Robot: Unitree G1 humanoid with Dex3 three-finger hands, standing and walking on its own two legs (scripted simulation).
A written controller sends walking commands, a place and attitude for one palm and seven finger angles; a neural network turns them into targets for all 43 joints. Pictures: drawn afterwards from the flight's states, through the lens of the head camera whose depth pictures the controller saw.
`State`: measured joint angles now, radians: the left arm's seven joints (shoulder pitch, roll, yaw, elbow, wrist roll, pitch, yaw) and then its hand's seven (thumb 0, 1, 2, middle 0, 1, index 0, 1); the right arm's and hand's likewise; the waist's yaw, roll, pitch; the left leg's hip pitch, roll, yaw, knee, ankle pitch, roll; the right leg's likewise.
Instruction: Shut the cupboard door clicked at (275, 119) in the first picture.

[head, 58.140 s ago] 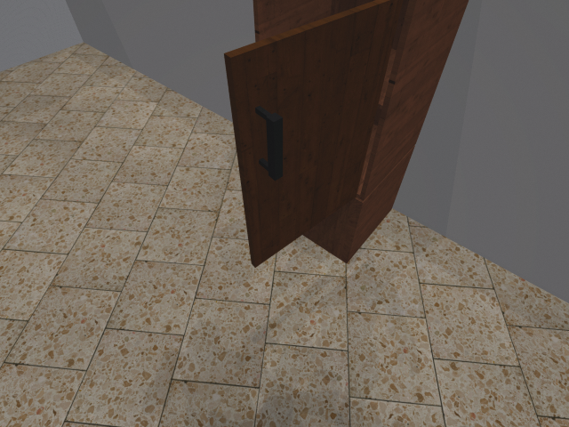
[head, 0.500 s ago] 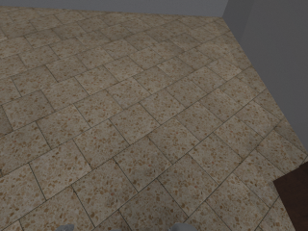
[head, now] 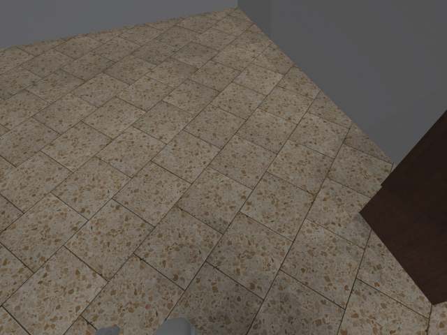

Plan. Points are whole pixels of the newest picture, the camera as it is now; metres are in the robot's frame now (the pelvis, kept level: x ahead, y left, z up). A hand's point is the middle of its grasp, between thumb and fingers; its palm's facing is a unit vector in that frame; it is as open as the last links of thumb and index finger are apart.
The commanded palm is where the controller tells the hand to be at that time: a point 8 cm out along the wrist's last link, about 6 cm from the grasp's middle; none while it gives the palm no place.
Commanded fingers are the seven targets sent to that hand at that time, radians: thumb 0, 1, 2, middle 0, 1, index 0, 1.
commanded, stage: turn to face it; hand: left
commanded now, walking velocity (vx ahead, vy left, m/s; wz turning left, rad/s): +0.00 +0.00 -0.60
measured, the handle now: out of the picture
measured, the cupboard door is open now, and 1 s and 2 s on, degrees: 19 19 19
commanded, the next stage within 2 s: take the last steps up to it in 1.16 s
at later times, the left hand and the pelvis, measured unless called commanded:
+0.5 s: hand (151, 297) +0.21 +0.17 -0.16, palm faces -0.31 -0.92 -0.25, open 7.4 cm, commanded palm none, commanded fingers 0.00 0.90 0.90 -0.20 -0.30 -0.20 -0.30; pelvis +0.02 +0.00 -0.01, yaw -18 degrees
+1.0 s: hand (160, 280) +0.24 +0.16 -0.17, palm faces -0.51 -0.84 -0.19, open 7.4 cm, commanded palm none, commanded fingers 0.00 0.90 0.90 -0.20 -0.30 -0.20 -0.30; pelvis +0.06 +0.03 +0.00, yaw -34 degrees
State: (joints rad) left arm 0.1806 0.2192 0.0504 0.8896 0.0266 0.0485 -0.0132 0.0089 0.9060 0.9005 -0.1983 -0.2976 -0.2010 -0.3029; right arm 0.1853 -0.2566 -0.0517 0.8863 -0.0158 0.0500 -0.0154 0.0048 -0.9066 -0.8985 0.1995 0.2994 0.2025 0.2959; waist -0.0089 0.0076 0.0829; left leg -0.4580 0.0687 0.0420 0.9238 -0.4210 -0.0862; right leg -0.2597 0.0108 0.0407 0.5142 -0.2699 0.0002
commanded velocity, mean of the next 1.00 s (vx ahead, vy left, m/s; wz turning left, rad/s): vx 0.00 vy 0.00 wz -0.54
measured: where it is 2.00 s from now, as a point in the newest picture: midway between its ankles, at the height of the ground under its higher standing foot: outside the picture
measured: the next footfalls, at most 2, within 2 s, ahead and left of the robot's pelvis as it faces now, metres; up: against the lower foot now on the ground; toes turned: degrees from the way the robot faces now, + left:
left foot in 0.10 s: +0.07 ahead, +0.13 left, +0.00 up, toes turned +0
right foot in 0.48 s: +0.01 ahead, -0.12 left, +0.00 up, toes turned -23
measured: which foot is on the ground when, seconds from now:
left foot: up 0.00-0.08, down 0.10-0.48, up 0.50-0.82, down 0.84-1.00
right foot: down 0.00-0.10, up 0.12-0.46, down 0.48-0.84, up 0.86-1.00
